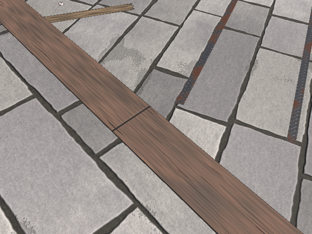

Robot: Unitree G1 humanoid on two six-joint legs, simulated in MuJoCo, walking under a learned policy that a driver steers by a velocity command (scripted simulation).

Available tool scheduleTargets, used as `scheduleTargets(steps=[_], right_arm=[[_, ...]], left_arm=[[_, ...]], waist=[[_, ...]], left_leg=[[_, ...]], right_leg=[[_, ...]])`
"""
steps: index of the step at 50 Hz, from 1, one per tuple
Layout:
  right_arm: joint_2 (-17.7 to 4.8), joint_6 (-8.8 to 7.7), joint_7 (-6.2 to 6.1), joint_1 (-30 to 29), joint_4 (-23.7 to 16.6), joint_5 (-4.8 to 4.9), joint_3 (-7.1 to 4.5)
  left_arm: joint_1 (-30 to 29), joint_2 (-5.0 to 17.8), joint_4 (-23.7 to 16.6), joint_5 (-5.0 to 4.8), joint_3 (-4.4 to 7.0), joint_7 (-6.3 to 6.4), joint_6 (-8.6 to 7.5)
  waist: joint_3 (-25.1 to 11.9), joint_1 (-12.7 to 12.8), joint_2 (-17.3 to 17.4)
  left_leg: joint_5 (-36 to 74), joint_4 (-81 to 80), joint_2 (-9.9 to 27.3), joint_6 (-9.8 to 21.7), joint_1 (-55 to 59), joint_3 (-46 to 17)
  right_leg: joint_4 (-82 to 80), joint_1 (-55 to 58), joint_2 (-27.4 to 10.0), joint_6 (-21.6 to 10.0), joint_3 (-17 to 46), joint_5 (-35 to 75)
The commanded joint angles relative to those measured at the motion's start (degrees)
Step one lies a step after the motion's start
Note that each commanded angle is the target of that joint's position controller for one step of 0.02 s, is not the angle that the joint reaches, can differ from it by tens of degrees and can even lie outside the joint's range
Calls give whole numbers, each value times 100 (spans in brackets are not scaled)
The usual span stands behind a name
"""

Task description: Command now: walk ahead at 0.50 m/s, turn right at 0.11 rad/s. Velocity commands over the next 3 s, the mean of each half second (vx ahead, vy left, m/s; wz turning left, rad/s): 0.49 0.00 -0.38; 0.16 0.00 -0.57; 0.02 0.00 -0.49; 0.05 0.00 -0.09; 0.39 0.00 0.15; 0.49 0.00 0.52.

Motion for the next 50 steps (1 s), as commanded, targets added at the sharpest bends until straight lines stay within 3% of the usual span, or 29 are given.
scheduleTargets(steps=[1, 8, 10, 12, 13, 14, 15, 16, 17, 18, 19, 21, 22, 23, 25, 29, 30, 32, 34, 35, 36, 37, 38, 39, 40, 41, 42, 45, 50], right_arm=[[-918, -118, -60, -35, -212, -9, -218], [-1042, 19, -114, 243, 144, 45, -277], [-1197, 92, -184, 88, 93, 45, -316], [-1234, 166, -269, -64, 24, 57, -295], [-971, 103, -307, 94, -122, -83, -178], [-343, -55, -177, 706, -245, -123, 30], [-951, -253, -52, 320, -253, 14, -78], [-1025, -346, 11, -259, -456, 211, -87], [-919, -397, -1, -546, -549, 146, -53], [-553, -365, 85, -233, -311, -824, 205], [-227, -317, 84, -158, -368, -926, 262], [-558, -185, 70, -171, -410, -659, 218], [-844, 10, -15, -268, -488, -257, 74], [-680, 106, -56, -283, -535, -187, 138], [-420, 190, -84, -448, -591, -176, 236], [-513, 199, -142, -845, -666, -129, 215], [-371, 47, 51, -738, -572, -365, 357], [-701, -15, -18, -814, -452, -272, 244], [-1070, -129, -138, -593, -343, -85, 93], [-1244, -149, -255, -43, -374, -236, 5], [-1784, -289, -278, 302, -386, -14, -97], [-1442, -228, -208, 281, -429, -179, -37], [-1308, -247, -239, 8, -411, -235, -84], [-1062, -229, -267, -399, -474, -81, -45], [-684, -215, -290, -757, -593, 15, 73], [-619, -218, -338, -935, -682, 23, 78], [-743, -226, -404, -1065, -789, -43, 20], [-1196, -258, -462, -1141, -920, -179, -225], [-1364, -249, -390, -633, -799, -288, -449]], left_arm=[[-366, 227, -353, -57, 21, -73, -72], [-927, 200, -772, -89, 0, -354, -111], [-535, 355, -776, -57, 81, -377, -83], [810, 820, -540, -41, 331, -303, -43], [1636, 1319, -449, -34, 457, -203, 6], [1522, 1464, -534, -91, 465, -215, -29], [1631, 969, -535, -104, 349, -213, 2], [1423, 771, -576, -59, 293, -177, 22], [1081, 758, -638, -35, 280, -174, 26], [1484, -81, -139, 491, -27, -116, -195], [1309, -1, -190, 456, -31, -115, -242], [742, 285, -423, 297, 70, -193, -334], [1028, 982, -270, 113, 299, -143, -77], [1065, 1091, -245, 107, 320, -119, 38], [1028, 892, -234, 89, 287, -96, 130], [1195, 710, -165, 64, 292, -40, 314], [924, 745, -478, 557, 240, -342, -138], [597, 896, -538, 443, 377, -544, -283], [610, 867, -529, 303, 350, -511, -288], [908, 734, -418, -208, 378, -174, 62], [1548, -86, -784, 344, -6, -348, -186], [1702, 185, -721, 442, 112, -360, -211], [1265, 597, -687, 418, 219, -280, -117], [1225, 650, -568, 427, 251, -118, -23], [1397, 646, -503, 482, 259, -15, 23], [1264, 499, -531, 567, 188, -17, 20], [1186, 332, -575, 577, 103, -103, 19], [999, 260, -623, 372, 12, -438, 65], [603, 430, -817, 384, -14, -517, 144]], waist=[[64, -124, 620], [287, -272, 580], [-115, -8, 796], [-940, 760, 723], [-1636, 980, -85], [-2339, 465, -1464], [-2432, 848, -656], [-1594, 868, -334], [-916, 638, 371], [-434, 691, 495], [-337, 376, 74], [-419, 216, 28], [-366, 51, 696], [-309, -29, 653], [-204, 32, 180], [-455, 326, -247], [-470, 225, -119], [-362, 197, -89], [-613, -6, 200], [-1088, 44, -39], [-2476, 114, 2131], [-2531, 59, 1869], [-1308, 4, 854], [-853, 147, 862], [-730, 356, 976], [-552, 404, 1026], [-618, 407, 965], [-579, 237, 741], [-443, -48, 913]], left_leg=[[1506, -684, 1459, 636, -195, -319], [2617, -126, 2022, 463, 1270, 5], [4623, 618, 1968, 296, 1369, 220], [5474, 2585, 1664, -8, 726, 570], [3324, 4453, 1337, -242, -664, 719], [-1922, 6508, -25, -647, -3039, 73], [-1893, 6800, 361, -494, -3665, -861], [-1522, 6603, 607, -415, -3918, -741], [-1204, 6031, 831, -391, -3863, -621], [-984, 5702, 997, -485, -3818, -854], [-747, 5295, 1126, -555, -3555, -768], [-682, 4824, 1190, -756, -3252, -573], [-628, 4718, 1074, -803, -2614, -37], [-630, 4424, 1036, -874, -2509, 15], [-133, 3781, 935, -893, -2321, 114], [565, 2806, 611, -814, -2082, 86], [708, 2277, 849, -946, -2089, -393], [789, 1739, 890, -851, -2091, -518], [1507, 1066, 685, -409, -1028, -146], [2496, 908, 1180, -311, -202, -557], [5182, 755, 2647, 1790, 2012, -2208], [4307, 419, 3527, 2373, 2436, -3392], [2661, 181, 3239, 1719, 1209, -2844], [1580, -80, 2779, 1225, 421, -2100], [1273, -338, 2523, 1017, -185, -1598], [1474, -494, 2345, 957, -591, -1159], [1657, -606, 2171, 944, -771, -760], [1457, -677, 1813, 823, -790, 223], [1365, -531, 2603, 1019, 43, -85]], right_leg=[[-850, 339, 123, -91, -125, 1048], [-1661, -198, 493, -511, -236, 78], [-1635, 560, 847, -713, -604, -527], [-1905, 2610, 1193, -1059, -678, -271], [-1884, 4376, 89, -1490, 927, 273], [-2617, 6285, -1178, -2722, 4216, -471], [-2976, 6444, -1017, -2443, 4232, -1312], [-3040, 5766, -821, -2172, 3349, -1321], [-3160, 4781, -601, -2027, 2779, -779], [-3237, 4198, -174, -1961, 2128, -625], [-3417, 3725, -59, -1942, 1946, -500], [-3625, 3113, 69, -2027, 1691, -491], [-3493, 2568, -107, -1891, 1697, 1545], [-3375, 2397, -6, -1855, 1354, 2605], [-3171, 2246, 379, -1581, 898, 3268], [-2701, 2768, 582, -1233, 1049, 2886], [-2936, 2715, 80, -1658, 1694, 2289], [-2703, 3184, -146, -1613, 2032, 2003], [-2120, 3126, 302, -1174, 1998, 2538], [-826, 3170, 1011, -570, 1364, 1677], [-86, 1784, 1778, -143, 1197, -765], [1090, 653, 1838, 50, 778, -3951], [1700, 407, 1233, 61, 648, -3707], [1829, 540, 888, 112, 478, -3348], [1644, 941, 681, 142, 446, -3067], [1695, 1213, 621, 177, 253, -2848], [1820, 1466, 654, 208, -20, -2595], [826, 1730, 568, 274, -460, -2051], [-582, 1467, 229, -32, -318, -1893]])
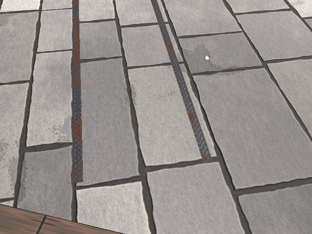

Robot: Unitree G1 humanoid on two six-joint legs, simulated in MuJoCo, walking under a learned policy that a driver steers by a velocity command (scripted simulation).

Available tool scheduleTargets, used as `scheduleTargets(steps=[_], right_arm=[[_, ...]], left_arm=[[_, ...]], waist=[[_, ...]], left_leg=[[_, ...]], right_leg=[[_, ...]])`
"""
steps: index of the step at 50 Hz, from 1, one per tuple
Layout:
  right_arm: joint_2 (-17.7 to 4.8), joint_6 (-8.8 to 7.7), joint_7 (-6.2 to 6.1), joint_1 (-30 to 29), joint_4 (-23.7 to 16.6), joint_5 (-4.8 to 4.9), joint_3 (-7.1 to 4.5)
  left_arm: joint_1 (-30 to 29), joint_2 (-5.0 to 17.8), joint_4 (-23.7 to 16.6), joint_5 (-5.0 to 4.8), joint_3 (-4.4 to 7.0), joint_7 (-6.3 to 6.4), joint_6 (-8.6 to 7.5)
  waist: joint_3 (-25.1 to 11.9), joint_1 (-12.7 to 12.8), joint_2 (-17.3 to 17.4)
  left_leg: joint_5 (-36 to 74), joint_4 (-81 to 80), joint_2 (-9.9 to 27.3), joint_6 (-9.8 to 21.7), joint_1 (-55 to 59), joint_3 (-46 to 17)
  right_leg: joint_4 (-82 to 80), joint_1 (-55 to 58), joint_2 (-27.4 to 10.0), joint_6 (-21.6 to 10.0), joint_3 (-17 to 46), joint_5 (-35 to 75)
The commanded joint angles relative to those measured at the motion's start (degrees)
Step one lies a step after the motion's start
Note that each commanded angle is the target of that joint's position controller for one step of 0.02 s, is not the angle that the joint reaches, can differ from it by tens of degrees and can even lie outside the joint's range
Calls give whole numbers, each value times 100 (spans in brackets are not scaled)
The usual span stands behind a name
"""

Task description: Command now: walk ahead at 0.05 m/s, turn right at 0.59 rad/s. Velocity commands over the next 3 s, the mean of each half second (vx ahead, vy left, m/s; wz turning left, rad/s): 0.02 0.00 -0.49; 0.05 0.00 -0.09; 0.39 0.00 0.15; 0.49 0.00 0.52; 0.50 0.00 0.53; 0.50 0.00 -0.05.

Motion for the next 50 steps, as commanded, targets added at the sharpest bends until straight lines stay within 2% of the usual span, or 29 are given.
scheduleTargets(steps=[1, 3, 6, 8, 9, 10, 11, 12, 13, 14, 16, 19, 24, 26, 28, 29, 30, 31, 32, 34, 38, 42, 43, 45, 46, 47, 48, 49, 50], right_arm=[[-1056, -90, 14, 42, -353, -58, -409], [-1015, -101, 14, -123, -409, -76, -414], [-1009, -35, -8, -391, -340, -83, -389], [-696, 58, 50, -127, -134, -95, -250], [-156, 57, 23, 252, -444, -61, -103], [-341, -79, 15, -9, -502, -55, -84], [-489, -73, 43, -295, -389, -42, -105], [-751, -33, 13, -312, -305, -22, -207], [-899, 2, -14, -201, -219, -101, -269], [-821, 43, 3, -213, -198, -106, -223], [-696, 107, 92, 80, -44, -63, -169], [-586, 219, 288, 365, 221, -2, -110], [-446, 264, 400, 163, 301, 37, 74], [-468, 217, 407, 143, 332, 121, 119], [-485, 138, 457, 43, 318, 270, 166], [-586, 80, 458, 46, 184, 290, 166], [-914, -1, 521, -335, 21, 363, 176], [-772, -2, 642, -707, 29, 307, 232], [-779, 45, 735, -589, 112, 280, 185], [-765, 65, 783, -465, 148, 306, 158], [-628, 29, 778, -469, 137, 286, 181], [-574, 27, 807, -620, 107, 287, 179], [-550, 46, 802, -544, 149, 284, 184], [-968, 83, 664, -138, 263, 108, -21], [-1026, 53, 572, 133, 359, 29, -71], [-981, -1, 466, 435, 453, 0, -79], [-821, -48, 352, 485, 491, 70, -40], [-622, -75, 247, 598, 497, 148, 25], [-472, -94, 169, 614, 493, 146, 77]], left_arm=[[206, 471, -319, -13, 106, -3, -16], [165, 558, -313, -32, 165, 18, -38], [115, 604, -352, -188, 276, -40, -136], [327, 792, -397, -265, 439, -28, -244], [481, 1518, -519, -356, 623, 135, -314], [733, 1687, -590, -228, 689, 201, -438], [774, 1521, -379, -56, 708, 311, -559], [683, 1300, -337, -100, 659, 335, -561], [527, 1081, -370, -223, 555, 335, -517], [354, 937, -402, -309, 504, 331, -466], [-9, 918, -630, -270, 462, 337, -374], [-143, 968, -783, -192, 446, 303, -365], [71, 938, -728, -296, 446, 145, -350], [-57, 903, -690, -354, 404, 65, -297], [-210, 658, -614, -397, 260, -67, -232], [-182, 466, -598, -395, 180, -84, -208], [575, 307, -538, -404, 139, -56, -192], [704, 468, -419, -333, 171, -2, -140], [309, 668, -471, -357, 217, 61, -78], [102, 842, -492, -369, 258, 128, -60], [-21, 630, -525, -411, 183, 186, -98], [94, 646, -423, -410, 186, 209, -78], [234, 633, -355, -408, 183, 221, -52], [286, 900, -361, -247, 302, 350, -14], [114, 815, -436, -162, 291, 418, -42], [-77, 613, -503, -106, 235, 471, -83], [-164, 392, -500, -53, 175, 505, -151], [-307, 311, -486, -12, 147, 557, -213], [-367, 231, -481, 35, 136, 597, -256]], waist=[[-379, -6, 818], [-417, 31, 853], [-440, 189, 742], [-652, 297, 336], [-1225, 32, -1044], [-908, 363, -613], [-442, 491, -442], [-444, 429, -531], [-559, 314, -569], [-485, 222, -562], [-503, 44, -466], [-489, 37, -354], [-398, 399, -249], [-444, 360, -158], [-514, 185, -37], [-745, 101, 35], [-1114, 594, 689], [-923, 781, 524], [-624, 568, 373], [-461, 372, 375], [-397, 230, 347], [-417, 238, 344], [-390, 243, 363], [-17, 70, 491], [167, -84, 642], [211, -230, 869], [267, -259, 1105], [303, -366, 1130], [279, -351, 1155]], left_leg=[[583, -530, 1916, 1299, 816, -1099], [242, -473, 1953, 1162, 886, -1003], [-328, -40, 1841, 743, 711, -676], [-790, 682, 1485, 249, 235, -306], [-2137, 2162, 514, -452, -602, 549], [-3297, 2806, -25, -634, -1858, -353], [-3062, 3246, 107, -619, -2345, -973], [-2866, 3731, 147, -662, -2477, -1003], [-2757, 4038, 155, -690, -2424, -1096], [-2597, 4297, 206, -669, -2212, -1169], [-1900, 4357, 124, -672, -1803, -1111], [-1230, 3867, 104, -772, -1459, -988], [-1420, 2456, 330, -822, -1342, -1022], [-921, 1781, 292, -760, -988, -856], [444, 988, 263, -512, -188, -794], [1326, 1023, 520, -242, 216, -963], [2019, 934, 1110, 540, 413, -1565], [1210, 1011, 987, 580, -200, -1534], [364, 1011, 688, 234, -550, -1253], [40, 1146, 499, -3, -254, -1095], [-22, 1226, 553, 77, 53, -1124], [239, 1335, 504, 34, 314, -1093], [-261, 1247, 493, 33, 353, -1104], [-2448, 922, 518, 417, 416, -1290], [-3322, 543, 788, 742, 571, -1796], [-3664, 69, 1301, 1147, 941, -2586], [-3766, -305, 1863, 1488, 1230, -3267], [-3588, -539, 2113, 1566, 1272, -3533], [-3256, -697, 2111, 1480, 1168, -3457]], right_leg=[[-607, 17, -150, -225, 48, 195], [-937, 202, -65, -391, -11, 331], [-2131, 921, 241, -781, -173, 1283], [-2817, 1992, 223, -1302, 65, 2622], [-2908, 3030, -1231, -2624, 1938, 5150], [-3133, 3289, -1783, -3120, 3043, 4494], [-3213, 3079, -1527, -2628, 2588, 3802], [-3179, 3074, -1259, -2337, 2190, 3770], [-3159, 2935, -1199, -2221, 2052, 3955], [-3224, 2501, -1131, -2058, 1818, 3997], [-3384, 1928, -959, -1943, 1551, 3847], [-3334, 1657, -765, -1862, 1323, 3626], [-2761, 1938, -934, -1849, 1752, 3032], [-2492, 1781, -855, -1772, 1860, 2828], [-2240, 1330, -474, -1439, 1846, 2583], [-2073, 1203, -149, -1075, 1759, 2209], [-1998, 1339, 447, -484, 1149, 1121], [-2146, 1754, 524, -234, 816, 893], [-2167, 1794, 530, -249, 806, 1090], [-2176, 1293, 533, -416, 868, 1152], [-2297, 991, 505, -434, 961, 1216], [-2325, 909, 493, -364, 925, 1412], [-2427, 874, 499, -372, 916, 970], [-2303, 324, 658, -637, 816, -841], [-2023, -132, 658, -729, 807, -1216], [-1516, -545, 639, -717, 722, -1056], [-1035, -806, 589, -643, 420, -672], [-493, -930, 394, -590, 374, -785], [6, -850, 301, -597, 389, -1045]])
Over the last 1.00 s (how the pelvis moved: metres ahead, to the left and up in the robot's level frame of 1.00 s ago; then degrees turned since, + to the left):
0.45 -0.08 0.00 -34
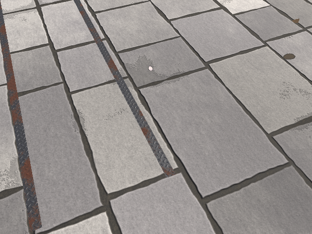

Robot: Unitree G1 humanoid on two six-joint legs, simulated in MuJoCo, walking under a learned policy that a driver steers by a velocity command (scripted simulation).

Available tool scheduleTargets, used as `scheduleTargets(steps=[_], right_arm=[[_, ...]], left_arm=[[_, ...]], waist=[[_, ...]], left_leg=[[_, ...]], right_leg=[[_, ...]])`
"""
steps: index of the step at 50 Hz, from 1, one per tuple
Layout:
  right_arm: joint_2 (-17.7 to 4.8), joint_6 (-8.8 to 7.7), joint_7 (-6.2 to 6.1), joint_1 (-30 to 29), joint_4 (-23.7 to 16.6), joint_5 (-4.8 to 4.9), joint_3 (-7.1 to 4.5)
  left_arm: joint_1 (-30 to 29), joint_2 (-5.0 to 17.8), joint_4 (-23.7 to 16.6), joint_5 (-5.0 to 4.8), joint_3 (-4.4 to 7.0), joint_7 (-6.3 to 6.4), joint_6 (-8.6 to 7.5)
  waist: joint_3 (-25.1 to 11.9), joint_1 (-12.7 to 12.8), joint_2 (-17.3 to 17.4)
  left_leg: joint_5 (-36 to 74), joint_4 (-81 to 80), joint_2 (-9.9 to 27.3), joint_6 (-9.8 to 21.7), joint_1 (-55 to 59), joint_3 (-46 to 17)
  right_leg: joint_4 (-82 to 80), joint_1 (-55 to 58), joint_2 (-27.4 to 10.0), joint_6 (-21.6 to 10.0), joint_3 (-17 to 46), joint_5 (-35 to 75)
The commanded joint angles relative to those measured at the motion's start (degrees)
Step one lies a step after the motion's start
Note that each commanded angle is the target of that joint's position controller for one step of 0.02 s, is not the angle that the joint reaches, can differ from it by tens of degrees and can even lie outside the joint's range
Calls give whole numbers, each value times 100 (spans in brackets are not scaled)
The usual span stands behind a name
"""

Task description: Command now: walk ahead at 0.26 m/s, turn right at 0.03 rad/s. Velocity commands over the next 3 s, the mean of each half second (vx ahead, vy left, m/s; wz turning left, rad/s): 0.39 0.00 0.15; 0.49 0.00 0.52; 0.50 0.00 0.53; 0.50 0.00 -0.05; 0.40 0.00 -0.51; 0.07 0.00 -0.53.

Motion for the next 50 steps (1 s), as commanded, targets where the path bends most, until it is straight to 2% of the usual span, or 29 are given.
scheduleTargets(steps=[1, 5, 7, 8, 9, 10, 13, 16, 19, 20, 21, 24, 25, 27, 29, 31, 35, 36, 37, 38, 39, 40, 41, 42, 44, 46, 47, 48, 50], right_arm=[[-495, -99, -289, 527, -123, -3, -128], [-1084, 162, -185, -532, -297, -103, -296], [-745, 180, -47, -181, -112, -321, -220], [-266, 101, 13, -149, -170, -355, -114], [-102, -62, 170, -277, -377, -321, -65], [-231, -185, 128, -417, -259, -151, -102], [-350, -167, 7, -46, -23, -364, -136], [-116, -27, 271, -193, 14, -208, -102], [165, 54, 424, -839, -212, -212, -18], [139, 71, 452, -872, -259, -217, -16], [122, 43, 493, -447, -204, -297, -14], [-220, 3, 449, -108, -150, -281, -157], [-62, 7, 416, -482, -219, -177, -74], [321, 26, 396, -1518, -404, -209, 44], [502, 101, 453, -1901, -364, -156, 153], [457, 262, 481, -1870, -474, -192, 196], [-288, 311, 252, -839, 20, -254, 9], [-586, 145, 290, -288, -47, 530, -249], [-638, 88, 322, 873, 366, 584, -315], [-827, 122, 235, 1811, 798, 483, -428], [-1338, 119, 144, 2377, 900, 127, -438], [-1235, 169, 177, 2661, 930, 85, -478], [-1165, 249, 176, 2362, 856, 176, -554], [-947, 269, 98, 1408, 663, 358, -495], [-761, 235, 80, 331, 289, 241, -382], [-635, 157, 81, -259, 186, 262, -326], [-682, 123, 17, -335, 128, 206, -324], [-646, 106, -71, -206, 123, 126, -310], [-637, 150, -220, 387, 271, 223, -345]], left_arm=[[-765, 155, -600, 168, 32, 115, -254], [71, 114, 8, -2, 38, -209, -365], [710, 314, 143, 5, 86, -267, -500], [1597, 819, 311, 141, 221, -129, -561], [2066, 1143, 235, 85, 238, -79, -565], [1910, 748, 425, 123, 144, -73, -554], [778, -100, 274, 121, -227, -11, -471], [637, 6, 236, 163, -251, 140, -417], [1165, 209, 569, 233, -245, 11, -344], [1239, 252, 652, 254, -233, -61, -319], [1298, 295, 652, 463, -242, -90, -297], [1102, 232, 795, 417, -252, -44, -323], [1750, 2, 1246, 460, -299, 72, -358], [2849, -182, 1640, 284, -337, 252, -347], [2561, -192, 1672, 225, -380, 166, -302], [2207, -17, 1629, 384, -430, -75, -191], [2286, 538, 1818, 207, -318, -56, -296], [1642, 969, 1716, -594, -37, 147, -42], [1673, 881, 1717, -482, -106, 241, 58], [1605, 464, 1700, -312, -179, 228, -17], [2363, -433, 1502, -99, -404, 88, -259], [2143, 32, 1186, -491, -365, -7, -541], [1343, 419, 759, -712, -256, 59, -620], [682, 436, 441, -644, -226, 193, -633], [854, 385, 474, -450, -166, 303, -426], [774, 94, 353, -411, -113, 296, -255], [474, 55, 235, -256, -107, 319, -289], [220, 73, 150, -152, -76, 331, -349], [-350, -37, 57, -133, -80, 282, -426]], waist=[[333, -406, 845], [429, 232, 381], [115, 497, 90], [-160, 860, -847], [-75, 1014, -1446], [586, 892, -825], [428, 204, -402], [347, 136, -397], [370, 325, -469], [393, 301, -502], [323, 131, -652], [410, 28, -441], [684, 299, -260], [977, 994, -230], [1114, 954, -22], [1180, 673, -442], [980, 150, 62], [1312, -449, -209], [527, -884, -303], [77, -1143, 111], [-1419, -568, 2146], [-3301, -973, 1192], [-3154, -962, 617], [-1884, -577, -271], [-578, 189, -1103], [505, 661, -405], [678, 634, -150], [566, 536, -13], [40, 132, 327]], left_leg=[[-1548, -2339, 1844, 1271, 1013, -2492], [-1092, -1714, 882, 899, -318, -937], [-892, -643, 787, 918, -1060, -907], [-695, 1243, 111, 490, -1790, -410], [-1234, 2504, -634, 231, -3288, -804], [-954, 3293, -280, 376, -4070, -1392], [88, 3503, 135, 436, -3107, -985], [1204, 2483, 154, 174, -2743, -651], [1759, 1348, 32, -101, -2360, -182], [1771, 1244, -10, -99, -2245, -153], [2378, 2198, 47, -47, -2088, -363], [2060, 2144, 122, 123, -2952, -546], [2968, 1449, 553, 96, -4233, -1241], [3407, 440, 384, 37, -5444, -664], [4140, -800, 411, 95, -4030, -254], [4451, -129, 154, 110, -1921, -98], [2968, -324, -216, 156, -1285, 124], [2946, -483, -692, 434, -1002, 245], [3768, -601, -417, 602, 585, 39], [4892, -619, 108, 783, 2342, -466], [8247, 1569, 1195, 1610, 5476, -2009], [7407, 959, 1865, 2603, 6322, -3444], [4506, -42, 1719, 2594, 5740, -3887], [2929, -840, 1475, 2188, 4016, -3822], [2743, -1423, 1631, 2172, 1099, -3699], [2604, -1971, 868, 1653, -1615, -2335], [2805, -2028, 287, 1489, -2420, -1743], [3345, -1791, -85, 1398, -2669, -1341], [3234, -1415, -391, 1203, -2169, -1139]], right_leg=[[982, -1611, -359, -73, -146, -598], [-1365, 923, 65, -103, -861, 1526], [-1240, 2129, -165, -285, -392, 1434], [-1884, 2782, -1176, -1026, 1141, 1205], [-2811, 3297, -2429, -2230, 4006, 1444], [-2965, 3118, -2639, -2076, 3523, 848], [-2995, 2011, -1880, -1251, 1377, 1673], [-3246, 1777, -1527, -969, 284, 2776], [-3207, 1561, -1325, -954, -461, 3690], [-3170, 1469, -1411, -1009, -529, 4026], [-2888, 1358, -1647, -1105, -495, 4401], [-2469, 2214, -1813, -1007, -665, 4566], [-2145, 3427, -1901, -765, -547, 3872], [-2013, 4605, -1725, -707, -512, 3046], [-2457, 3283, -1180, -544, -1138, 2739], [-3194, 1561, -1193, -636, -1061, 2602], [-2006, 2758, -1098, -63, -1482, 5614], [-245, 2379, -1315, 115, -1192, 6818], [1586, 1689, -1363, 203, -1341, 6811], [3886, 125, -614, 494, -1549, 3748], [6827, -2636, 29, 610, -528, -1798], [7175, -2990, 11, 591, 762, -1599], [6592, -3308, -271, 532, 646, -1176], [5910, -3396, -531, 503, 409, -550], [5860, -2860, -781, 611, 268, -182], [3632, -1796, -1110, 679, 292, 452], [2515, -1139, -1004, 761, 57, 987], [1623, -659, -825, 836, -133, 1773], [255, -51, -417, 879, -270, 3532]])
Over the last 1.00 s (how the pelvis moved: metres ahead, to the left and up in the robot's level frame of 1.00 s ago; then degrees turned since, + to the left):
0.08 -0.03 -0.01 -16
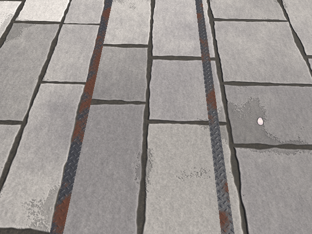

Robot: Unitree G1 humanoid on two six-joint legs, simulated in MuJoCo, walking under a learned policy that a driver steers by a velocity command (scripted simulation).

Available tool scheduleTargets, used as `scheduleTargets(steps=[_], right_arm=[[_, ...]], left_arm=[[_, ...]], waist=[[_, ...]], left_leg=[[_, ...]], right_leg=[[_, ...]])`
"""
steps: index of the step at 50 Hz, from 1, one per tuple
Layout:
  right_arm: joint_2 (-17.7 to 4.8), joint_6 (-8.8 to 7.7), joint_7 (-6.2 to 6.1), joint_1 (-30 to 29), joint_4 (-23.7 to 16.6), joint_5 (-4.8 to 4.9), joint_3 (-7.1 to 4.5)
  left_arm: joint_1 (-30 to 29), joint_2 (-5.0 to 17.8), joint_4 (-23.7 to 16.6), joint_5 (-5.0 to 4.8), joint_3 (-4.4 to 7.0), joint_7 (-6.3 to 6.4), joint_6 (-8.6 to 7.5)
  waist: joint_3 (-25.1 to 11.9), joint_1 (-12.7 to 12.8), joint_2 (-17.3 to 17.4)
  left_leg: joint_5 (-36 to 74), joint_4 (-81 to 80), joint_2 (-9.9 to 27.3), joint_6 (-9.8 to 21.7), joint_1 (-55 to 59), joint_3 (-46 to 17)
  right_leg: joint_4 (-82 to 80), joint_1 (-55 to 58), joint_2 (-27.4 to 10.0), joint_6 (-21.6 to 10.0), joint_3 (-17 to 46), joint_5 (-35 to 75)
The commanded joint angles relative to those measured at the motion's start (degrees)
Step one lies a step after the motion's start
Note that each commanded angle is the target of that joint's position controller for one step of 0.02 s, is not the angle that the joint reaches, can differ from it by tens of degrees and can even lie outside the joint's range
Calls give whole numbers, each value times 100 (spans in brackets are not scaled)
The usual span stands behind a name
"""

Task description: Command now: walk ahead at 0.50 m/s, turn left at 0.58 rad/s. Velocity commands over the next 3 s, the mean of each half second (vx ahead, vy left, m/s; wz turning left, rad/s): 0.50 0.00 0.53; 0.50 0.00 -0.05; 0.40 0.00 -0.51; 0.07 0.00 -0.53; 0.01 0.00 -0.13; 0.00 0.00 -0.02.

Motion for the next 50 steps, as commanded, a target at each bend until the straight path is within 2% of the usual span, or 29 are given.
scheduleTargets(steps=[1, 3, 5, 7, 8, 9, 10, 11, 12, 13, 14, 16, 19, 22, 25, 28, 30, 31, 32, 33, 34, 35, 36, 37, 38, 39, 42, 45, 50], right_arm=[[-964, -96, -201, -258, -468, 103, -238], [-911, -32, -248, -10, -345, 212, -275], [-876, 69, -289, 160, -284, 175, -320], [-793, 120, -269, -16, -404, 93, -315], [-512, 110, -213, -26, -516, 35, -204], [-16, 26, -124, 1136, -615, 139, -45], [-583, 12, -81, 935, -579, 205, -87], [-1017, 60, -93, 79, -710, 224, -239], [-1039, 110, -119, -464, -880, 153, -273], [-938, 118, -108, -698, -989, 64, -290], [-798, 139, -77, -606, -993, 82, -303], [-516, 204, -54, -390, -983, 121, -263], [-339, 235, -67, -718, -1162, 28, -203], [-254, 134, 21, -1050, -1162, 16, -134], [-292, 50, 91, -1581, -1200, 22, -112], [-398, 0, 132, -1933, -1277, 64, -125], [-503, -36, 143, -1739, -1203, 43, -179], [-663, -38, 120, -1216, -1009, 16, -279], [-991, -40, 77, -273, -706, 15, -449], [-1565, -21, -3, 665, -544, -67, -591], [-1747, -37, 28, 829, -476, -18, -582], [-1275, -76, 36, 587, -501, 4, -453], [-980, -114, 38, 190, -558, 9, -369], [-785, -140, 50, -234, -606, -17, -310], [-608, -175, 62, -494, -612, -64, -262], [-487, -211, 67, -600, -570, -109, -236], [-558, -339, 33, -469, -356, -143, -277], [-650, -352, -59, -412, -219, -149, -286], [-806, -320, -152, -54, 28, -74, -279]], left_arm=[[205, 316, -243, -5, 132, -6, -20], [-430, 492, -575, -106, 182, -19, 28], [-560, 659, -685, -95, 263, -97, 11], [361, 841, -458, -58, 390, -170, -46], [1218, 1067, -355, 10, 461, -168, -73], [1802, 1638, -139, 63, 604, -198, -36], [1787, 1116, -218, -70, 531, -183, -13], [1405, 745, -339, -73, 435, -124, 27], [984, 726, -352, -22, 411, -97, 106], [679, 712, -320, 26, 406, -104, 130], [510, 631, -296, 63, 384, -111, 122], [402, 523, -187, -30, 388, -178, 67], [615, 746, 22, -85, 499, -214, -7], [679, 900, 187, -105, 563, -216, 14], [857, 1010, 380, -198, 600, -211, 82], [1101, 1092, 615, -254, 629, -218, 154], [1030, 1191, 711, -306, 649, -208, 222], [1016, 1149, 753, -308, 617, -199, 242], [1039, 953, 786, -260, 535, -182, 245], [1067, 543, 576, -90, 377, -177, 217], [1324, 280, 490, -112, 270, -176, 84], [1002, 812, 510, -277, 410, -208, 1], [743, 929, 466, -338, 438, -220, -25], [605, 864, 500, -279, 440, -181, -3], [572, 832, 517, -218, 467, -164, 46], [687, 728, 569, -229, 465, -175, 125], [682, 493, 573, -246, 434, -171, 306], [322, 400, 434, -200, 403, -209, 318], [-674, 191, 69, -177, 255, -410, 320]], waist=[[-276, 85, 674], [-159, -86, 649], [-195, -37, 617], [-636, 471, 592], [-1320, 863, 225], [-2401, 447, -1942], [-2414, 617, -1675], [-1428, 828, -945], [-810, 737, -333], [-363, 559, -155], [-248, 338, -303], [-213, 170, -457], [-276, 203, -314], [-324, 254, -196], [-189, 419, -278], [20, 491, -378], [-36, 251, -416], [-320, -34, -377], [-850, -450, -208], [-1588, -698, 850], [-2024, -508, 1813], [-1508, -582, 1181], [-1008, -466, 1043], [-711, -286, 727], [-465, -126, 755], [-405, 27, 822], [-230, 142, 594], [-78, 105, 465], [237, -251, 352]], left_leg=[[2493, -757, 958, 682, -1822, -516], [1689, -481, 1151, 521, -1189, -1042], [1397, 25, 1342, 416, -504, -1550], [2093, 1087, 1176, 211, -85, -1558], [1657, 2505, 835, 4, -548, -1137], [-1505, 4873, -31, -350, -2398, -565], [-1926, 5553, 478, -373, -3266, -647], [-1333, 5695, 715, -415, -3628, -529], [-873, 5504, 929, -453, -3530, -248], [-624, 5129, 1109, -457, -3326, -212], [-501, 4815, 1303, -455, -2933, -224], [-511, 4309, 1410, -469, -2550, -39], [-137, 3378, 1548, -539, -2680, -38], [694, 2243, 1519, -537, -2446, 90], [1158, 1370, 1370, -601, -2009, 418], [829, 859, 1312, -473, -1951, 527], [621, 464, 1148, -285, -1376, 742], [660, 286, 957, -167, -503, 899], [704, 306, 1023, 21, 803, 713], [394, 118, 2429, 598, 2547, -1306], [-443, -765, 3207, 1293, 3285, -3575], [-732, -845, 3106, 1125, 2929, -3113], [-451, -875, 2905, 855, 2299, -2230], [-45, -1029, 2658, 683, 1631, -1643], [425, -1204, 2486, 572, 1118, -1195], [770, -1356, 2382, 492, 808, -849], [1932, -1567, 2343, 466, 580, -107], [2381, -1660, 2256, 350, 616, 496], [2403, -1789, 2254, 132, 898, 1147]], right_leg=[[-1868, 2424, 625, 111, -560, 2016], [-2480, 2118, 672, 22, -370, 2026], [-2682, 2023, 686, -219, -235, 1483], [-2752, 2839, 732, -610, -261, 873], [-2636, 4172, 86, -956, 281, 660], [-3116, 6312, -1643, -2256, 3189, -415], [-3729, 6394, -1869, -2213, 4474, -2676], [-3893, 5671, -1524, -1845, 3635, -3116], [-3938, 4770, -1258, -1576, 2753, -2288], [-4013, 3940, -1018, -1501, 2068, -1446], [-4152, 3412, -797, -1400, 1513, -940], [-4452, 3008, -654, -1415, 823, -378], [-4707, 3171, -829, -1693, 381, 283], [-4781, 3303, -738, -1656, -165, 548], [-4744, 3309, -611, -1526, -540, 441], [-4602, 3695, -825, -1469, -471, 340], [-4181, 3762, -874, -1358, -553, 848], [-3559, 3624, -710, -1231, -756, 1732], [-2374, 3178, -415, -1013, -1083, 2103], [-188, 1540, 86, -616, -1394, 447], [1184, 39, 806, -474, -674, -2517], [1803, -608, 472, -542, -190, -2301], [1706, -688, 211, -677, -227, -1724], [1413, -421, -12, -689, -273, -1195], [1119, -159, -134, -675, -219, -851], [1019, 143, -197, -682, -145, -613], [653, 103, -119, -616, -18, -109], [-362, -24, 36, -576, 13, 806], [-1827, 287, 204, -736, -584, 1690]])
Over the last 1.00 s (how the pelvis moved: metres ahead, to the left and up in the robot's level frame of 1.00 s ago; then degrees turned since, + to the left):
0.58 0.12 -0.13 26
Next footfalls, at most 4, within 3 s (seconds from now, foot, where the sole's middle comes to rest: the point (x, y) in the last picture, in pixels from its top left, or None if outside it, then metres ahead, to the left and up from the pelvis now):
0.14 right None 0.34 -0.14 -0.77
0.64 left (114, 229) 0.48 0.19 -0.77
1.16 right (146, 153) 0.84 0.05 -0.77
1.60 left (113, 120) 1.05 0.23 -0.77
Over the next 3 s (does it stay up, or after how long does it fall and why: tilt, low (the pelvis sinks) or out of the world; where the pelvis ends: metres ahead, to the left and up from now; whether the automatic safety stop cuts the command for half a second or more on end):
stays up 0.90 0.14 0.00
